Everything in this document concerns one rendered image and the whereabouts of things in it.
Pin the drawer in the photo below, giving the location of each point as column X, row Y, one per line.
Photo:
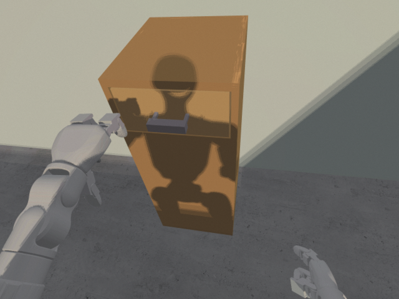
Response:
column 209, row 111

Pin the right robot hand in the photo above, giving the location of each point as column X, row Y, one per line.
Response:
column 306, row 283

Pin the handle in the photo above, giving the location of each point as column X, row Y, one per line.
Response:
column 167, row 126

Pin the robot left forearm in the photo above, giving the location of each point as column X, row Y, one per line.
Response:
column 38, row 231

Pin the robot right forearm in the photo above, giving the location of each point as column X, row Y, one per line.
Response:
column 329, row 293

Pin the left robot hand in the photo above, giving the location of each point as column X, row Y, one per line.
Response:
column 82, row 144

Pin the cabinet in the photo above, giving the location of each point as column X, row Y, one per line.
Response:
column 191, row 179

